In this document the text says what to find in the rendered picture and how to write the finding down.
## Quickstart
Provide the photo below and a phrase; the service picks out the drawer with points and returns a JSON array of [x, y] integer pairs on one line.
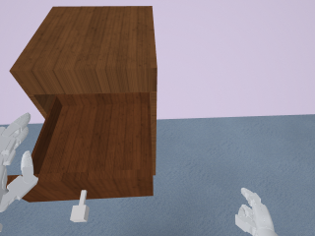
[[95, 142]]

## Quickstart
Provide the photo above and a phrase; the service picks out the cabinet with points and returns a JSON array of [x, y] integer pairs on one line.
[[92, 49]]

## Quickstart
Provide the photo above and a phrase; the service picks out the handle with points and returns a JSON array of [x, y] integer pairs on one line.
[[80, 213]]

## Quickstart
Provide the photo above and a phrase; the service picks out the left robot hand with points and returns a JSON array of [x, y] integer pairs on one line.
[[10, 139]]

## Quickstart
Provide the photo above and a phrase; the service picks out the right robot hand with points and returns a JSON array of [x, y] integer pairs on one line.
[[250, 220]]

